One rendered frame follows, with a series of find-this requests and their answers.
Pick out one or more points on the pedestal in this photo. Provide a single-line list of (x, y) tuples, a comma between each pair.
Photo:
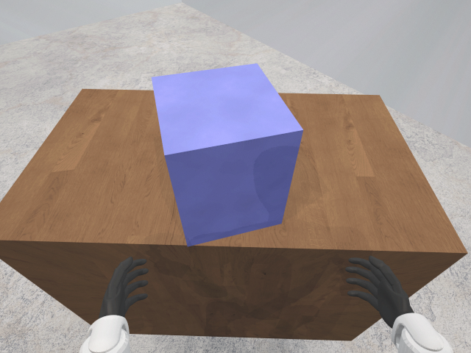
[(98, 191)]

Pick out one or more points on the carton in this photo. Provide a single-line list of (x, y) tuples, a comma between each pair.
[(231, 145)]

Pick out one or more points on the right robot hand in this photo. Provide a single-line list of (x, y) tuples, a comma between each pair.
[(387, 295)]

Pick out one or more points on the right robot forearm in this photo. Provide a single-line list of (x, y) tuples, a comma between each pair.
[(413, 333)]

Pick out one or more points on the left robot hand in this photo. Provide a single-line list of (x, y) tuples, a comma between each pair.
[(115, 301)]

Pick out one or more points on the left robot forearm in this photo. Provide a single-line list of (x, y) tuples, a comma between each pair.
[(109, 334)]

